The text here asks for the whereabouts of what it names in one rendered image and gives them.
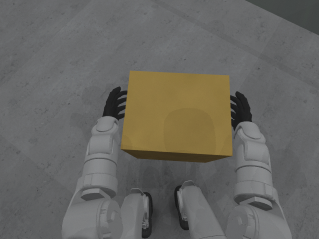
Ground robot left forearm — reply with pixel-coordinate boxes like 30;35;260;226
61;116;121;238

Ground right robot thigh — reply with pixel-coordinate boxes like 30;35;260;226
177;185;227;239

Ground robot right upper arm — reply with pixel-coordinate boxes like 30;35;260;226
225;204;292;239

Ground robot right hand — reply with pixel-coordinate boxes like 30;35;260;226
230;91;252;131

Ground robot right forearm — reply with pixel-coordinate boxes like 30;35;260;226
232;121;288;224

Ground robot left hand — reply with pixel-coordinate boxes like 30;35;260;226
102;86;128;121

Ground carton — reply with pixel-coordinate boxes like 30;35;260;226
120;70;233;163

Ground robot left upper arm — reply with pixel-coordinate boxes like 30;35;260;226
62;197;124;239

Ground robot right shin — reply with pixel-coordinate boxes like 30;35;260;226
181;180;202;221

